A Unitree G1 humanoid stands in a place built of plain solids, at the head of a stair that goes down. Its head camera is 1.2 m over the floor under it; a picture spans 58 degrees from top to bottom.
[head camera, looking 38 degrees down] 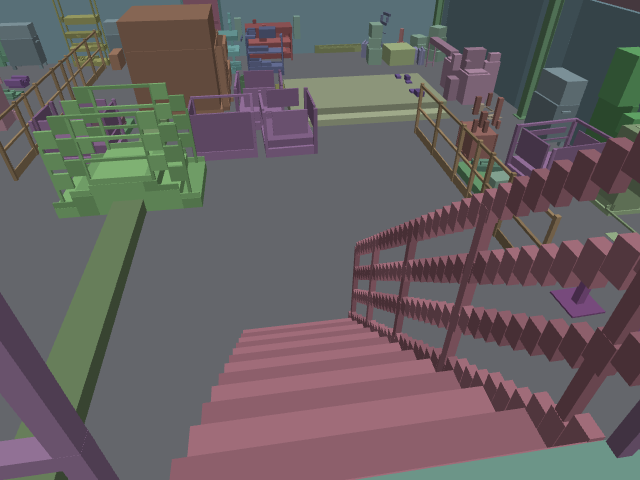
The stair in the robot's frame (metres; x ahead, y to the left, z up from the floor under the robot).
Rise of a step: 0.21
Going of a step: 0.23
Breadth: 1.26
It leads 9 degrees to the left of straight ahead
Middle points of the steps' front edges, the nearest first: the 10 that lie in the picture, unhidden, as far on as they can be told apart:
0.75 -0.15 -0.20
0.98 -0.11 -0.41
1.20 -0.08 -0.62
1.43 -0.05 -0.83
1.65 -0.01 -1.03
1.87 0.02 -1.24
2.10 0.05 -1.45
2.32 0.09 -1.66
2.55 0.12 -1.86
2.77 0.15 -2.07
